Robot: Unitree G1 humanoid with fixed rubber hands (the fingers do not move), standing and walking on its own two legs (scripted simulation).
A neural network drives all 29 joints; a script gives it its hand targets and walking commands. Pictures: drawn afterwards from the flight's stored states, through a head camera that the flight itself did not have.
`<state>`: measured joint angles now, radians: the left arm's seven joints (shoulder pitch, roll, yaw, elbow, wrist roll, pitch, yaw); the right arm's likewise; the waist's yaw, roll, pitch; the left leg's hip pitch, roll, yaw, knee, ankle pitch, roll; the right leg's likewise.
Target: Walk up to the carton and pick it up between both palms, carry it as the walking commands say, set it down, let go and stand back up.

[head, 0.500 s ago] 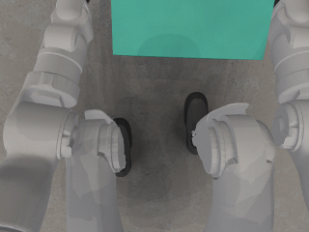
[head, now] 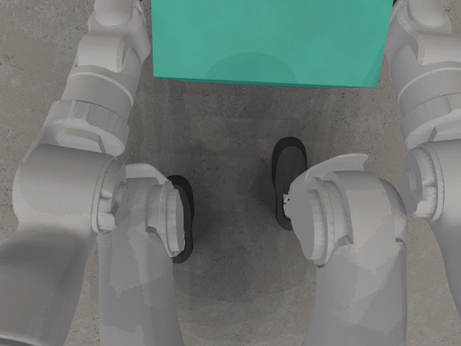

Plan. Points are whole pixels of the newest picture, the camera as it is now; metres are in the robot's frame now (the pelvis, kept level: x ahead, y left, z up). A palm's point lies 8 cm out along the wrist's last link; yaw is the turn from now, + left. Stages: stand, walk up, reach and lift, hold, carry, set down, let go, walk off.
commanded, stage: reach and lift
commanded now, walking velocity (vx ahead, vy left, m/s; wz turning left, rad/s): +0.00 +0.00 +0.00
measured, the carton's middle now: out of the picture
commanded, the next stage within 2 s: none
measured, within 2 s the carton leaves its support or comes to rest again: leaves its support in 0.44 s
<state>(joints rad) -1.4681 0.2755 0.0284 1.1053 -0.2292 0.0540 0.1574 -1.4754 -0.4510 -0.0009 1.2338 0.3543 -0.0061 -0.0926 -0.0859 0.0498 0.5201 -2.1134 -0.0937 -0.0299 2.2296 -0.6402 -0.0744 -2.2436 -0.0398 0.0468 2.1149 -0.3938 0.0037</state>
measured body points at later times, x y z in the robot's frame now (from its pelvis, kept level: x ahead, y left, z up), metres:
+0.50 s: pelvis +0.00 +0.00 +0.00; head +0.36 -0.05 +0.24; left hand +0.56 +0.09 -0.17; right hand +0.52 -0.26 -0.19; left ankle +0.11 +0.13 -0.34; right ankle +0.16 -0.13 -0.34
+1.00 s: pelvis -0.01 +0.00 +0.03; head +0.35 -0.08 +0.28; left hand +0.57 +0.08 -0.11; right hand +0.53 -0.27 -0.13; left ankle +0.11 +0.13 -0.34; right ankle +0.16 -0.13 -0.34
